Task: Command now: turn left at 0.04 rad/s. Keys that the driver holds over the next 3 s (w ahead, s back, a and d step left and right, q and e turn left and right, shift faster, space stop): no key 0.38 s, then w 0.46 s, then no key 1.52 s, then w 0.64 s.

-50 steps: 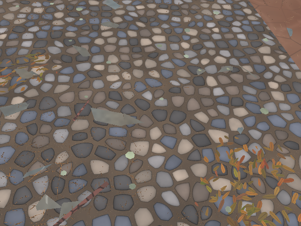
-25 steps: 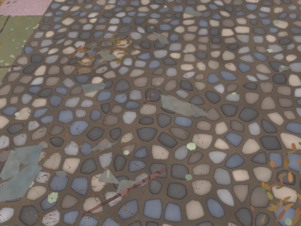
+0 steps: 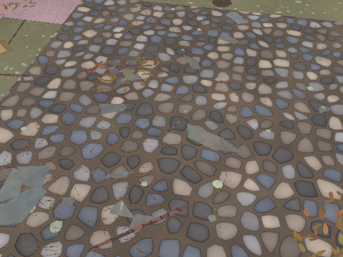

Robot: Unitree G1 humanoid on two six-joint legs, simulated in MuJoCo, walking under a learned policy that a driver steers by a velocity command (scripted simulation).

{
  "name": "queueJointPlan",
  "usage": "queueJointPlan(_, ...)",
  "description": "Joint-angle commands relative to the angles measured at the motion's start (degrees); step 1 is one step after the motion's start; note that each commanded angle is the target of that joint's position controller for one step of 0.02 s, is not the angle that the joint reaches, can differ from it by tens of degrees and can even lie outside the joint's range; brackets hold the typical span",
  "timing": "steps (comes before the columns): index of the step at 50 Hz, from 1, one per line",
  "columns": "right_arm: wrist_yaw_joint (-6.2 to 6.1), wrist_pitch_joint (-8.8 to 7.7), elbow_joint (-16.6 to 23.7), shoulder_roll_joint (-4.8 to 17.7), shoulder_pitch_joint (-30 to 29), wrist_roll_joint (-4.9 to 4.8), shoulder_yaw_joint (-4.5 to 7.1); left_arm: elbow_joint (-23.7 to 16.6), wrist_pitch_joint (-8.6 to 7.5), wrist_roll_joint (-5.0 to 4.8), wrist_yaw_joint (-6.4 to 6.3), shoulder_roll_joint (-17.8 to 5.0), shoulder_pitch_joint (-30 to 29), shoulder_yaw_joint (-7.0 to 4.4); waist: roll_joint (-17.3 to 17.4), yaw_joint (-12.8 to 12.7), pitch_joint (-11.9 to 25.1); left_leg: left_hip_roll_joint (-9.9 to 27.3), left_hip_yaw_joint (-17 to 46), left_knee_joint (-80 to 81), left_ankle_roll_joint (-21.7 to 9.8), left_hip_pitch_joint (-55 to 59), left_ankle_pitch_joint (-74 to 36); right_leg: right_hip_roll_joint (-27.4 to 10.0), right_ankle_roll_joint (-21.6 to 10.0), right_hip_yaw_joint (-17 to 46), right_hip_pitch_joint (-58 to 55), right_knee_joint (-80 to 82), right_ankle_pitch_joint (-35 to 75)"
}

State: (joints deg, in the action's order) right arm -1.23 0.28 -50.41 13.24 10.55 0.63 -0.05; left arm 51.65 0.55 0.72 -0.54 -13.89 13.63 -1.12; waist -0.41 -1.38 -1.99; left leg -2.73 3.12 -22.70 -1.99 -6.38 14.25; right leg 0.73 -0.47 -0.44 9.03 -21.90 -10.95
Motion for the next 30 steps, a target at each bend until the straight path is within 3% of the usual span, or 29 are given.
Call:
queueJointPlan(1,-0.33,-0.68,0.08,6.97,1.20,-0.02,1.39,-0.05,-0.52,-0.05,-0.31,-5.50,0.40,-1.17,1.57,0.67,-0.44,7.35,6.98,5.78,-1.54,-3.80,-6.84,-4.79,-0.91,5.29,-1.82,2.84,5.92)
queueJointPlan(19,-0.94,-0.96,-9.71,4.93,5.01,-0.17,0.13,10.44,-0.30,-0.14,-1.20,-3.72,1.93,0.02,0.82,0.71,-0.88,6.70,5.73,6.37,-1.68,-3.93,-8.26,-5.57,-1.18,5.48,-2.48,2.81,6.37)
queueJointPlan(20,-0.94,-0.89,-10.20,4.92,5.85,-0.10,0.13,10.88,-0.26,-0.07,-1.19,-3.42,2.43,0.12,1.12,0.86,0.27,6.24,5.74,7.02,-1.96,-3.57,-2.44,-4.84,-1.32,4.93,-2.70,2.51,1.96)
queueJointPlan(22,-0.89,-0.25,-10.56,7.38,7.04,0.00,1.23,10.65,0.04,0.28,-1.02,-3.95,2.30,-0.31,3.74,1.36,-1.42,5.78,7.90,7.76,-4.34,-5.49,17.37,-1.20,-2.41,2.01,1.33,-2.72,-13.15)
queueJointPlan(23,-0.73,0.12,-10.64,8.17,8.25,0.19,1.74,10.00,0.17,0.70,-0.72,-3.80,1.20,-0.39,5.13,2.15,-4.10,7.42,11.25,9.52,-6.13,-6.45,26.68,0.14,-2.86,1.12,6.46,-5.89,-18.54)
queueJointPlan(25,-0.59,0.24,-11.46,9.17,11.83,0.26,2.62,8.08,-0.28,1.62,-0.03,-1.24,-1.46,0.13,8.92,3.71,-8.60,14.69,21.04,14.64,-10.51,-5.75,35.52,1.07,-3.04,-2.44,14.85,-14.45,-16.40)
queueJointPlan(27,-0.41,-0.49,-11.57,8.25,12.49,0.73,2.89,6.43,-1.57,1.55,0.41,-1.62,-3.16,-0.04,8.28,3.87,-9.42,18.37,24.66,16.45,-12.90,-4.37,29.90,-1.60,-3.62,-1.17,18.96,-20.17,-14.48)
queueJointPlan(30,-0.08,-1.87,-11.06,8.37,10.68,0.57,3.49,5.29,-3.48,0.69,1.23,-2.21,-1.98,-0.57,7.08,1.90,-7.45,16.55,18.95,13.74,-11.82,-3.19,19.50,-2.31,-4.39,-1.66,15.50,-14.84,-13.45)
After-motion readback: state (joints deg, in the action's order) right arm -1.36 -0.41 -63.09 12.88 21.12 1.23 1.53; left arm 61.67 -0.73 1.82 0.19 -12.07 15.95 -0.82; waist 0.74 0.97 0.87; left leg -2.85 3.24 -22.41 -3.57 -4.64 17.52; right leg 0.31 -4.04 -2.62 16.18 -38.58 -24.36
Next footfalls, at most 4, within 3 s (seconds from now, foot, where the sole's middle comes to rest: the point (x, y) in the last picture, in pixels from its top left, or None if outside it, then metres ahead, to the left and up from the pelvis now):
1.08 left None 0.40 0.01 -0.78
1.46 right None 0.36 -0.18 -0.78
2.72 left None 0.51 0.05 -0.78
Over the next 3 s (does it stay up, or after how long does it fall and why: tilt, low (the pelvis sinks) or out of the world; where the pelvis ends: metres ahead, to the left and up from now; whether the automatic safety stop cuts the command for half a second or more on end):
stays up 0.56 -0.02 0.00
